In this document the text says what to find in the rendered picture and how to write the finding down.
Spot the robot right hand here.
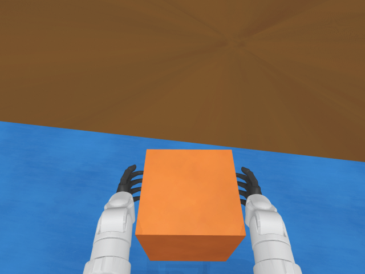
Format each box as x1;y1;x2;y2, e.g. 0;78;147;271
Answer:
236;167;262;206

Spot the carton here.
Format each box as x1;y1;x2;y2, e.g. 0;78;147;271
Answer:
135;150;246;261

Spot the robot left forearm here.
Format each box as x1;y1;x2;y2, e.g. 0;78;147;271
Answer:
83;192;135;274

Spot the robot left hand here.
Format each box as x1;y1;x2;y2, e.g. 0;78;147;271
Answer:
116;164;144;202

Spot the robot right forearm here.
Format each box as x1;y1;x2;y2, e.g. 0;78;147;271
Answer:
245;194;302;274

